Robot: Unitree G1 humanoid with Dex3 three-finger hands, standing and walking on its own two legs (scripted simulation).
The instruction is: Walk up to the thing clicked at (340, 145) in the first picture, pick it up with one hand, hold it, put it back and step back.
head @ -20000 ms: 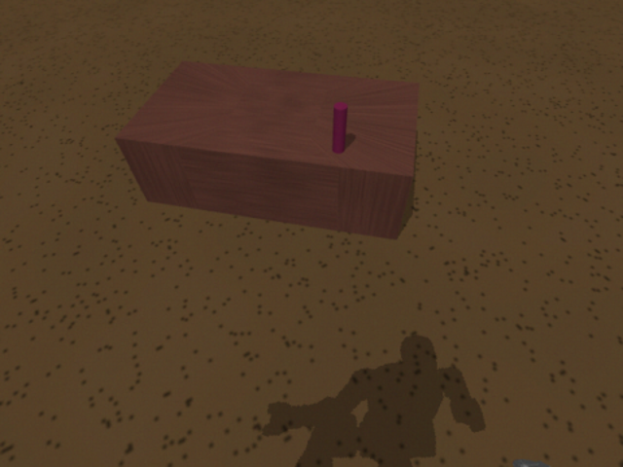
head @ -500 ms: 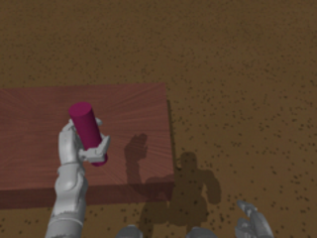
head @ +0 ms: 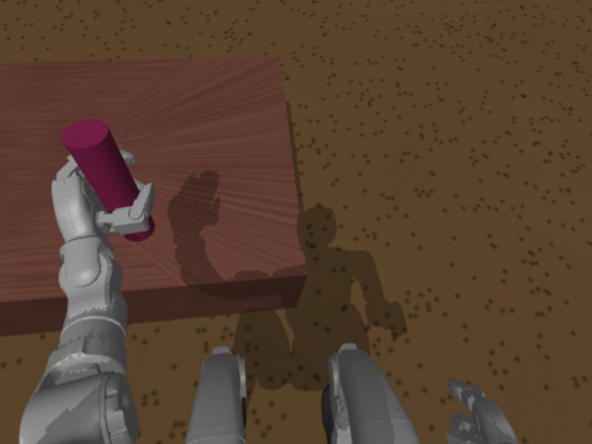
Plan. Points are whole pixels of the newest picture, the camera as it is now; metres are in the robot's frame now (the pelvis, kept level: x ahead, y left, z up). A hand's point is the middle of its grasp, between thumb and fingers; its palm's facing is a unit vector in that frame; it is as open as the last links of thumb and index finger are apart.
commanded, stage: crouch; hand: left
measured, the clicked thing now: (116, 188) +0.43 +0.23 +0.03
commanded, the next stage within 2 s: lower in 0.72 s
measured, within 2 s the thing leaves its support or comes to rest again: neither
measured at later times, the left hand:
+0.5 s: hand (135, 197) +0.46 +0.24 -0.06, palm faces +0.26 -0.97 -0.02, open 7.4 cm
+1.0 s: hand (142, 202) +0.48 +0.24 -0.11, palm faces +0.26 -0.97 -0.02, open 7.4 cm
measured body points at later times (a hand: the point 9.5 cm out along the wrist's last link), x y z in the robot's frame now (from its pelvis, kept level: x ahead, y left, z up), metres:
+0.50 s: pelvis -0.01 +0.01 -0.07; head +0.16 +0.04 +0.35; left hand +0.44 +0.29 -0.06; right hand +0.06 -0.26 -0.19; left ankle +0.05 +0.14 -0.61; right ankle +0.03 -0.13 -0.61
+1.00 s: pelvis -0.03 +0.01 -0.11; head +0.17 +0.04 +0.29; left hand +0.46 +0.29 -0.10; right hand +0.04 -0.26 -0.24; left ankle +0.05 +0.14 -0.61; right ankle +0.03 -0.13 -0.61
